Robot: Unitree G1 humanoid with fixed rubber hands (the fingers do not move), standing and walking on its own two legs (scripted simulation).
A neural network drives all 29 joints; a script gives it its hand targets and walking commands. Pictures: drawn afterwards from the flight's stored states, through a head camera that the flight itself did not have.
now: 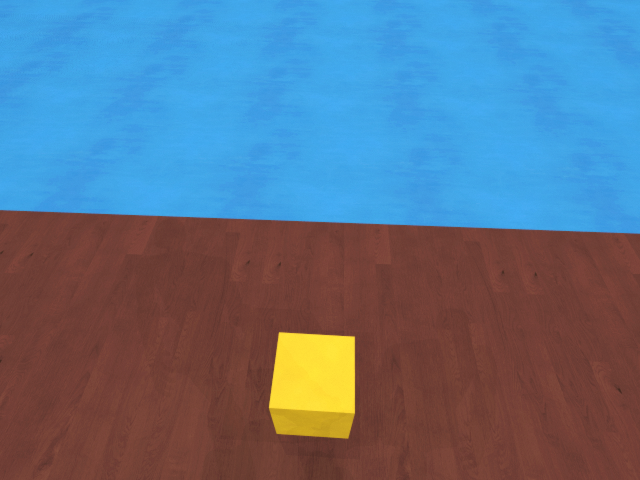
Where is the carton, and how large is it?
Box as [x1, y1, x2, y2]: [269, 332, 354, 438]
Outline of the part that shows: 279,332 269,403 269,409 276,432 286,434 347,438 354,414 354,337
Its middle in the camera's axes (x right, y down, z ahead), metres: -0.01 +0.43 +1.11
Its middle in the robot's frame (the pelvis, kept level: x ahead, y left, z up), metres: +0.44 +0.03 -0.65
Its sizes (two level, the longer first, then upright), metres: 0.210 0.200 0.250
